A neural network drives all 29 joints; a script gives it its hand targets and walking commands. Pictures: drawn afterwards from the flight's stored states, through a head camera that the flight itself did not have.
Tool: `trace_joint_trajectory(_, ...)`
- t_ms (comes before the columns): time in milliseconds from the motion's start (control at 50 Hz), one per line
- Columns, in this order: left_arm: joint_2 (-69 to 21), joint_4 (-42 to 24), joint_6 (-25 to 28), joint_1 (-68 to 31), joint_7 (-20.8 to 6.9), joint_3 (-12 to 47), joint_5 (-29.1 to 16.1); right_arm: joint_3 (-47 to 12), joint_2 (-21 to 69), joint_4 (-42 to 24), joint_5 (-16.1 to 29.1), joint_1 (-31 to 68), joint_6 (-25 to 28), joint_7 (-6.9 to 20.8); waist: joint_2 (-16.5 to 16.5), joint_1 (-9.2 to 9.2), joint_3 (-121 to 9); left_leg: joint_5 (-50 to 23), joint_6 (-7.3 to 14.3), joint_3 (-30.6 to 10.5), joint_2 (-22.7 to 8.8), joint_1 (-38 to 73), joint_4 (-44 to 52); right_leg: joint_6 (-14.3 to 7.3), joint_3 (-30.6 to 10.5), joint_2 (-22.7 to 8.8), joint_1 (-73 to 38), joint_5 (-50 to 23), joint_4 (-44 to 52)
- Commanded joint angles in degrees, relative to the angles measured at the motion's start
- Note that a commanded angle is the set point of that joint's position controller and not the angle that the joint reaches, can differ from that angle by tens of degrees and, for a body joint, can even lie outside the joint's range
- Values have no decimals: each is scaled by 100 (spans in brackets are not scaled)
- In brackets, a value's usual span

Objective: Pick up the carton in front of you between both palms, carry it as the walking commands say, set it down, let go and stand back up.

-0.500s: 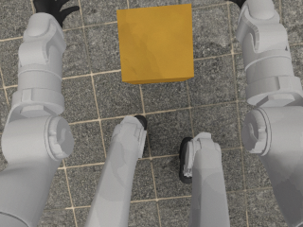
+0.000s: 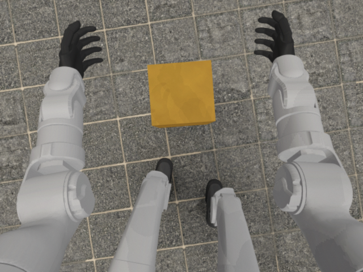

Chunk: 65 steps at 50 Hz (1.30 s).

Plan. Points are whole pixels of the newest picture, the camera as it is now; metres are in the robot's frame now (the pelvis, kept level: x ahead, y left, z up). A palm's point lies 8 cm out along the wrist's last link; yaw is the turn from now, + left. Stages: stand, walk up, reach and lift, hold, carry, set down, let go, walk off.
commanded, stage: let go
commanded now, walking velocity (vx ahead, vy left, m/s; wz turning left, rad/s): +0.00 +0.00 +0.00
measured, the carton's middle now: (181, 99) +0.48 +0.09 -0.53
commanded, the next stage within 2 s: stand in 1.26 s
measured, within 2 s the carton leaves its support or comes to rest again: neither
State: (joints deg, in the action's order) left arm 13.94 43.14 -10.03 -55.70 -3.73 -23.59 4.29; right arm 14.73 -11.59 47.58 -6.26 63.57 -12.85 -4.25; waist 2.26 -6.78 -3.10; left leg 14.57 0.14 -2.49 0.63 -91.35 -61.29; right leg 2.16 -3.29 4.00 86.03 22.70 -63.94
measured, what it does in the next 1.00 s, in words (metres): rises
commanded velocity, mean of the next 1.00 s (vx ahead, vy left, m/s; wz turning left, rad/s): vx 0.00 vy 0.00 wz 0.00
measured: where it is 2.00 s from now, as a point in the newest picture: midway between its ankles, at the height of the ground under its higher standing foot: (186, 200)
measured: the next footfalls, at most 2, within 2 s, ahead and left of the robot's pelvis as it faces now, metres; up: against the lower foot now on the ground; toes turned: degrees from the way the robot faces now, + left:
none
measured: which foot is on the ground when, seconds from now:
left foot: down 0.00-1.00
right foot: down 0.00-1.00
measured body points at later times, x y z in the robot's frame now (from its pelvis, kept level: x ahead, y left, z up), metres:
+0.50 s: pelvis +0.06 +0.01 +0.10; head +0.21 +0.02 +0.52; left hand +0.29 +0.27 +0.00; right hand +0.38 -0.17 -0.01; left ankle +0.09 +0.11 -0.62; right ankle +0.04 -0.13 -0.62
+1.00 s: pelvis +0.09 -0.03 +0.12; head +0.11 -0.03 +0.57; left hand +0.26 +0.21 +0.05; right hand +0.27 -0.26 +0.05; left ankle +0.09 +0.11 -0.62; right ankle +0.04 -0.13 -0.62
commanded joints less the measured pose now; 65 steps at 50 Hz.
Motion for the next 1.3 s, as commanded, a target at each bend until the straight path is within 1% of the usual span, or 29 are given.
trace_joint_trajectory(0,795,-903,146,-12,-187,111,205,40,-65,-1095,-163,47,127,-200,64,-219,-6080,-3003,-135,553,246,5454,345,177,471,285,-2463,-1883,965)
trace_joint_trajectory(60,814,-1222,222,741,-304,380,227,-77,123,-1689,-153,-798,243,-304,-115,-212,-5664,-3130,-99,404,199,6211,659,184,491,266,-2407,-1703,1339)
trace_joint_trajectory(120,758,-1431,315,1380,-372,658,114,-171,189,-2121,-95,-1422,374,-297,-235,-178,-5025,-2912,-87,237,128,6740,1025,134,514,228,-2404,-1249,1710)
trace_joint_trajectory(180,641,-1535,426,2047,-405,899,-39,-232,176,-2262,-29,-2110,529,-211,-319,-96,-4457,-2667,-85,88,58,7150,1350,69,518,186,-2532,-879,2011)
trace_joint_trajectory(240,482,-1578,549,2759,-399,1105,-192,-286,155,-2163,-9,-2851,690,-91,-351,14,-4026,-2544,-93,-33,5,7517,1622,9,500,153,-2780,-728,2247)
trace_joint_trajectory(340,320,-1749,768,3955,-297,1414,-360,-374,70,-1934,31,-4058,952,89,-470,164,-3363,-2657,-136,-173,-39,8117,2004,-67,451,106,-3303,-687,2600)
trace_joint_trajectory(460,249,-2112,974,5238,-109,1752,-474,-549,-75,-1920,179,-5234,1224,268,-615,235,-2471,-2745,-180,-169,-47,8548,2503,-166,381,33,-4265,-843,3121)
trace_joint_trajectory(520,221,-2295,1043,5855,-50,1872,-503,-637,-166,-2049,242,-5776,1326,352,-547,275,-2047,-2698,-194,-93,0,8685,2790,-185,337,-14,-5008,-1109,3449)
trace_joint_trajectory(580,235,-2390,1083,6270,-19,1929,-526,-754,-215,-2211,290,-6228,1391,412,-333,351,-1546,-2442,-194,7,90,8712,3102,-163,290,-86,-5803,-1449,3771)
trace_joint_trajectory(620,267,-2399,1086,6442,-20,1947,-550,-842,-233,-2298,320,-6495,1403,446,-147,415,-1188,-2169,-184,76,149,8734,3310,-135,250,-146,-6268,-1615,3969)
trace_joint_trajectory(680,316,-2410,1037,6600,-32,1981,-572,-957,-269,-2429,387,-6843,1363,505,87,520,-689,-1826,-161,165,223,8816,3544,-96,179,-219,-6668,-1741,4220)
trace_joint_trajectory(760,399,-2404,877,6670,-53,1970,-536,-1066,-318,-2577,481,-7165,1212,598,227,629,-146,-1482,-138,259,307,9024,3687,-73,90,-315,-6889,-1794,4442)
trace_joint_trajectory(820,458,-2368,724,6709,-57,1917,-463,-1135,-345,-2689,553,-7295,1071,660,206,634,181,-1341,-128,315,372,9213,3683,-73,33,-405,-6882,-1771,4555)
trace_joint_trajectory(900,484,-2340,542,6784,-42,1854,-363,-1207,-391,-2806,647,-7367,902,725,58,591,456,-1378,-108,328,395,9363,3659,-75,-12,-455,-6936,-1904,4615)
trace_joint_trajectory(980,484,-2336,425,6784,-37,1827,-308,-1214,-449,-2860,680,-7328,781,757,-54,546,519,-1465,-94,309,366,9343,3644,-57,-2,-422,-7136,-2130,4541)
trace_joint_trajectory(1060,474,-2372,390,6777,-40,1857,-318,-1165,-478,-2843,644,-7390,715,756,-65,593,426,-1661,-82,277,332,9359,3657,-39,36,-346,-7354,-2481,4436)
trace_joint_trajectory(1080,662,-2654,101,6630,97,1824,-179,-1200,-461,-2471,668,-7720,871,629,-154,603,146,-1526,-140,321,510,9060,3466,-53,52,-393,-7642,-3156,4227)
trace_joint_trajectory(1100,635,-2572,45,6743,160,1920,-234,-1181,-480,-2604,673,-7631,910,570,26,692,113,-1474,-103,300,500,9010,3453,-4,25,-374,-7627,-3423,4100)
trace_joint_trajectory(1120,614,-2595,26,6743,199,1935,-267,-1207,-478,-2596,695,-7592,920,548,33,659,91,-1492,-95,291,501,8926,3444,-2,28,-359,-7628,-3461,4051)
trace_joint_trajectory(1180,547,-2593,-17,6773,260,1992,-318,-1219,-499,-2608,695,-7499,939,523,31,654,98,-1670,-105,253,465,8917,3413,-24,98,-300,-7556,-3273,4043)
trace_joint_trajectory(1240,490,-2642,-68,6760,303,2012,-343,-1158,-540,-2563,658,-7497,906,527,-62,678,162,-1809,-124,218,420,8985,3437,-85,176,-238,-7445,-2865,4097)
trace_joint_trajectory(1260,1141,-1882,298,6505,477,1821,-274,-1044,-1200,-1712,316,-7470,991,365,608,581,335,-1468,-159,-4,-217,8275,3325,45,53,-502,-7218,-1694,4082)
trace_joint_trajectory(1280,1091,-1825,474,6600,511,1843,-203,-978,-1300,-1675,288,-7546,1047,304,433,679,325,-1099,-113,-98,-238,8205,3375,-7,-79,-525,-7254,-1170,4135)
